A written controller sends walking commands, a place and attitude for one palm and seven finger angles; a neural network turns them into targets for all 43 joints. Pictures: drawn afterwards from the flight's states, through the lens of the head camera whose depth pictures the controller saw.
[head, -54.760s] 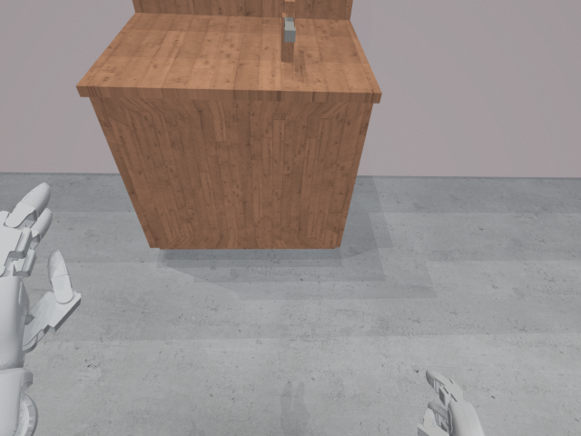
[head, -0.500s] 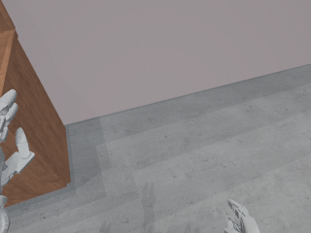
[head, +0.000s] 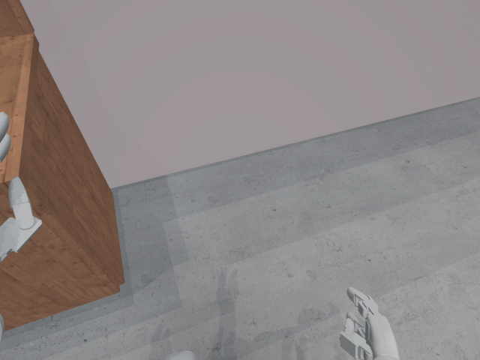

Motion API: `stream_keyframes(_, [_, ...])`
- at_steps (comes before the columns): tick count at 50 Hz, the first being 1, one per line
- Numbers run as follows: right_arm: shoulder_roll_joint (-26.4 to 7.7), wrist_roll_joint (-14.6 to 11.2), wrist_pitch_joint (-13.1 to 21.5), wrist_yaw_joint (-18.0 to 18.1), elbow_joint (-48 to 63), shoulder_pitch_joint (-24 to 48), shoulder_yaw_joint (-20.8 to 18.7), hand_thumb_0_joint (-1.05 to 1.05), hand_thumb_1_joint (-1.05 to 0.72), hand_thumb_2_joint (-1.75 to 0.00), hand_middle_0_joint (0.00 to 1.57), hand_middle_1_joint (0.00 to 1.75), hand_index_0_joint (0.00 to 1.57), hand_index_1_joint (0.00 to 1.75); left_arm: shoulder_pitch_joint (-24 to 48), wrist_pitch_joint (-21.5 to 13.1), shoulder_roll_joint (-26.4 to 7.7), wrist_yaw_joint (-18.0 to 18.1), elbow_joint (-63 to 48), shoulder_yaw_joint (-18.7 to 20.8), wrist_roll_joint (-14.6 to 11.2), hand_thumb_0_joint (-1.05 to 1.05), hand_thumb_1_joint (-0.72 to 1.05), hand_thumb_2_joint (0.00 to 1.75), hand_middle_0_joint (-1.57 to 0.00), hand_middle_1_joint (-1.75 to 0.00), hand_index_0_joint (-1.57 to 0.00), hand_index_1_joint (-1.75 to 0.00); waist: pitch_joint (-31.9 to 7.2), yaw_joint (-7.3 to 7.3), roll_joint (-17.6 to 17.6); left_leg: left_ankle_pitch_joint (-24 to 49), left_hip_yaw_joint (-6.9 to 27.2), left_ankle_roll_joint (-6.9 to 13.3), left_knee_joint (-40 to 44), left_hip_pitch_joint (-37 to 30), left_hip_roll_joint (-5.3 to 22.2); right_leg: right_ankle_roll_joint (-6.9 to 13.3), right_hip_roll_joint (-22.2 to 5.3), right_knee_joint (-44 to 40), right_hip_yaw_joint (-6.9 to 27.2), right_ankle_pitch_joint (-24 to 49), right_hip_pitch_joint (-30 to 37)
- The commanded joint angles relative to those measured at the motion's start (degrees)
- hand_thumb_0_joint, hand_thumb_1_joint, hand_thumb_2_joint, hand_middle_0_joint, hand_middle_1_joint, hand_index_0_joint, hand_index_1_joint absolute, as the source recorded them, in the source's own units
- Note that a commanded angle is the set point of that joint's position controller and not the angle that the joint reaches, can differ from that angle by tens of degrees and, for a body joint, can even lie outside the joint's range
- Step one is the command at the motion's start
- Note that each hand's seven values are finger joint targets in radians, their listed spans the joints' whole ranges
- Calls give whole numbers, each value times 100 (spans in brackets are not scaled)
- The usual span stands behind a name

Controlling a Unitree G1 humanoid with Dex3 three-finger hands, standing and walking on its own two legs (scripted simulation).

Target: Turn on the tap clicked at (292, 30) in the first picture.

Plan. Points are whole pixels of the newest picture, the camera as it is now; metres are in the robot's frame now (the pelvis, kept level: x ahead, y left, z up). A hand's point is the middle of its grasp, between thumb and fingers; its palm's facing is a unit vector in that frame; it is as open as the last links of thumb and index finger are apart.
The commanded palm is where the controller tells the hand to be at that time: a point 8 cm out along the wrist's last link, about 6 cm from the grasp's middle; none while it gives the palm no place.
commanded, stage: shuffle to correct the standing spot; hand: left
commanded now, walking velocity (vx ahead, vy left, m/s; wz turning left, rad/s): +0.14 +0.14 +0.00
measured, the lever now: out of the picture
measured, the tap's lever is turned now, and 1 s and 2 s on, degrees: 62 62 62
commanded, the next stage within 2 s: come to a stop and stand still in 0.08 s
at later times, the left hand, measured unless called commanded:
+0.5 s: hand out of the picture +0.27 +0.32 +0.20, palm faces +0.34 -0.86 -0.37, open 7.4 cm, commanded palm +0.22 +0.37 +0.20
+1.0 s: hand out of the picture +0.26 +0.31 +0.18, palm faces +0.42 -0.83 -0.37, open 7.4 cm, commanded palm +0.20 +0.34 +0.20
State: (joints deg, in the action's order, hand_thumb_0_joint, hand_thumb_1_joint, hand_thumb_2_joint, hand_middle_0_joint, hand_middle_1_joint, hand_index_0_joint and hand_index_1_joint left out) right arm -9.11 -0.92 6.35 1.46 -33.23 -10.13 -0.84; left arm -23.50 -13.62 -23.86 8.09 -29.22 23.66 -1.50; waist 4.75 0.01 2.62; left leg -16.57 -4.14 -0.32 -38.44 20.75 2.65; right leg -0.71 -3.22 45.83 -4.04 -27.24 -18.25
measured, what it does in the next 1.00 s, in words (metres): steps on the spot: right foot, then right foot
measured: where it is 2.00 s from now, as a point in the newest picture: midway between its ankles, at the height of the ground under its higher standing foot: outside the picture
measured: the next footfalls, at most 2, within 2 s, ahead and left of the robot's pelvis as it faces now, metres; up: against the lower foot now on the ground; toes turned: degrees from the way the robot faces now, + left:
right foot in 0.02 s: +0.03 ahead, -0.10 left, +0.00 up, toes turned -6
right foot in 0.66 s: +0.09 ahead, -0.02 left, +0.00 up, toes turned -2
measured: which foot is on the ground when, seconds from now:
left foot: down 0.00-1.00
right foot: up 0.00-0.00, down 0.02-0.24, up 0.26-0.64, down 0.66-1.00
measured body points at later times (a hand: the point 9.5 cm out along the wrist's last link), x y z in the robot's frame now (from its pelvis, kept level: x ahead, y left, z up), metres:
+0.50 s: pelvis +0.05 +0.09 +0.03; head +0.07 +0.12 +0.48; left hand +0.25 +0.37 +0.22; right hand +0.22 -0.11 -0.04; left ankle +0.08 +0.17 -0.72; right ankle +0.05 -0.02 -0.68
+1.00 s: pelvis +0.04 +0.06 +0.02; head +0.03 +0.06 +0.47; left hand +0.23 +0.35 +0.20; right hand +0.19 -0.18 -0.06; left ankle +0.08 +0.17 -0.72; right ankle +0.05 -0.02 -0.72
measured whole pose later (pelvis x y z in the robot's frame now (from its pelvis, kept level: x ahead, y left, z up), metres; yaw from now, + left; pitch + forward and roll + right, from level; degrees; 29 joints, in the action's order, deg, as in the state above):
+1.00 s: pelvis +0.04 +0.06 +0.02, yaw +0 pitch -1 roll -1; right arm -12.7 -0.3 3.3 4.2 -34.9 -14.6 0.5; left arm -25.8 -7.7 -20.2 9.3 -24.7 18.2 -2.2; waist -1.0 0.4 -1.1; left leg -10.5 -4.2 0.6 -26.4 15.2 2.5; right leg 3.0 2.4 22.8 -6.0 -12.0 -10.3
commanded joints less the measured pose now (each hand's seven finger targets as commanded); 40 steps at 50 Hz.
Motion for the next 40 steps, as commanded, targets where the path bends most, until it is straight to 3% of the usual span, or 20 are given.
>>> stream_keyframes(1, [-792, 14, 242, -32, 765, 229, -151, 0, -90, -90, 20, 30, 20, 30, -246, -335, -951, 139, -1411, 632, 55, 0, 90, 90, -20, -30, -20, -30, -1265, 56, -286, -79, 165, 291, -121, 863, 89, 479, -772, -2298, 1281, 1451, 1697])
stream_keyframes(2, [-796, 80, 167, -46, 755, 226, -122, 0, -90, -90, 20, 30, 20, 30, -370, -280, -1079, 184, -1023, 792, 2, 0, 90, 90, -20, -30, -20, -30, -1087, 81, 529, -734, -71, 51, -1084, 1542, -319, 963, -1774, -2699, 2645, 1950, 1885])
stream_keyframes(3, [-891, 3, 136, -86, 766, 285, -250, 0, -90, -90, 20, 30, 20, 30, -211, -256, -882, 170, -1063, 594, -96, 0, 90, 90, -20, -30, -20, -30, -798, 124, 1267, -1029, 272, -49, -1972, 1930, -161, 1211, -2110, -2714, 3017, 2833, 1917])
stream_keyframes(4, [-907, 0, 136, -81, 709, 341, -203, 0, -90, -90, 20, 30, 20, 30, -122, -276, -893, 183, -997, 627, -94, 0, 90, 90, -20, -30, -20, -30, -633, 89, 1088, -971, 557, -73, -2269, 2090, 25, 1311, -2127, -2553, 2740, 3656, 1884])
stream_keyframes(6, [-784, 49, 62, -66, 584, 252, -107, 0, -90, -90, 20, 30, 20, 30, -174, -395, -854, 193, -823, 666, 3, 0, 90, 90, -20, -30, -20, -30, -665, 105, 771, -904, 681, 19, -1451, 1605, 306, 1050, -1796, -2032, 1582, 4390, 1680])
stream_keyframes(7, [-762, 61, 25, -37, 604, 311, -100, 0, -90, -90, 20, 30, 20, 30, -45, -400, -806, 178, -762, 591, 25, 0, 90, 90, -20, -30, -20, -30, -737, 99, 598, -706, 454, 55, -577, 1060, 264, 884, -1580, -1855, 1131, 4281, 1517])
stream_keyframes(9, [-699, 64, 26, 36, 564, 262, -140, 0, -90, -90, 20, 30, 20, 30, 207, -359, -729, 150, -779, 483, 29, 0, 90, 90, -20, -30, -20, -30, -960, -3, 416, 594, -297, 31, 789, -537, -293, 509, -947, -1559, 496, 3284, 819])
stream_keyframes(10, [-753, 40, 62, 91, 586, 215, -201, 0, -90, -90, 20, 30, 20, 30, 414, -344, -695, 122, -938, 364, 25, 0, 90, 90, -20, -30, -20, -30, -1080, -82, -36, 1038, -348, 12, 1156, -1176, -399, 341, -679, -998, 276, 2946, 551])
stream_keyframes(11, [-928, 8, 105, 128, 655, 140, -294, 0, -90, -90, 20, 30, 20, 30, 696, -343, -707, 106, -1266, 308, -20, 0, 90, 90, -20, -30, -20, -30, -1295, -114, -992, 1548, 644, 292, 1399, -1807, 301, 62, -248, -43, 38, 2005, -94])
stream_keyframes(12, [-934, -15, 145, 139, 738, 127, -306, 0, -90, -90, 20, 30, 20, 30, 786, -341, -677, 94, -1359, 232, -40, 0, 90, 90, -20, -30, -20, -30, -1329, -72, -1781, 2408, 2046, 768, 1813, -2083, 1308, -143, 213, 928, 2, -243, -812])
stream_keyframes(13, [-832, 80, 185, 127, 673, 116, -231, 0, -90, -90, 20, 30, 20, 30, 479, -290, -692, 97, -1044, 274, -33, 0, 90, 90, -20, -30, -20, -30, -1385, -105, -1665, 2166, 2817, 950, 2268, -1906, 1620, -66, 290, 1646, 396, -730, -946])
stream_keyframes(14, [-803, 110, 202, 101, 685, 203, -217, 0, -90, -90, 20, 30, 20, 30, 549, -252, -630, 98, -1272, 195, -28, 0, 90, 90, -20, -30, -20, -30, -1273, -91, -1267, 2271, 2842, 1013, 2288, -1776, 1716, -17, 146, 1798, 625, -457, -989])
stream_keyframes(16, [-793, 135, 258, 72, 619, 222, -200, 0, -90, -90, 20, 30, 20, 30, 489, -254, -694, 151, -1791, 246, 27, 0, 90, 90, -20, -30, -20, -30, -1429, -16, -851, 3099, 2013, 890, 2003, -2025, 1512, 2, 62, 1316, 548, -38, -957])
stream_keyframes(18, [-787, 158, 297, 28, 631, 262, -162, 0, -90, -90, 20, 30, 20, 30, 150, -210, -691, 134, -2018, 280, 12, 0, 90, 90, -20, -30, -20, -30, -1492, 52, -1332, 3384, 1306, 613, 1930, -1951, 1309, -7, 130, 500, 286, 248, -577])
stream_keyframes(19, [-803, 176, 309, -2, 651, 221, -149, 0, -90, -90, 20, 30, 20, 30, -9, -162, -677, 123, -1967, 285, -9, 0, 90, 90, -20, -30, -20, -30, -1421, 38, -1607, 3423, 1206, 505, 1978, -1765, 1282, -2, 213, 156, 179, 391, -360])
stream_keyframes(21, [-826, 190, 297, -16, 675, 134, -138, 0, -90, -90, 20, 30, 20, 30, -243, -47, -679, 106, -1699, 339, -44, 0, 90, 90, -20, -30, -20, -30, -1292, 7, -1731, 3302, 1084, 385, 2062, -1572, 1308, 3, 349, -338, 36, 534, -114])
stream_keyframes(28, [-840, 123, 196, 93, 804, 74, -59, 0, -90, -90, 20, 30, 20, 30, -263, 249, -597, 47, -1060, 275, -130, 0, 90, 90, -20, -30, -20, -30, -1178, -12, -1280, 2568, 831, 270, 1987, -1277, 1294, -18, 448, -1927, -15, 1185, 561])
stream_keyframes(32, [-880, 96, 158, 163, 859, 197, -17, 0, -90, -90, 20, 30, 20, 30, 204, 297, -647, 91, -1030, 182, -46, 0, 90, 90, -20, -30, -20, -30, -1075, -4, -1013, 686, 673, 37, 1897, -100, 818, 53, 189, -2475, 316, 1984, 1525])
stream_keyframes(36, [-846, 72, 134, 197, 834, 212, -51, 0, -90, -90, 20, 30, 20, 30, 208, 308, -541, 147, -959, 77, -88, 0, 90, 90, -20, -30, -20, -30, -1161, 43, -43, 144, 315, -31, 1184, -613, 142, 336, -325, -2952, 1134, 1622, 616])
stream_keyframes(40, [-853, 92, 56, 282, 768, 287, -18, 0, -90, -90, 20, 30, 20, 30, 386, 287, -637, 219, -941, 92, -60, 0, 90, 90, -20, -30, -20, -30, -862, 26, -455, 278, 431, 3, 1304, -749, 108, 288, -308, -3142, 987, 909, 223])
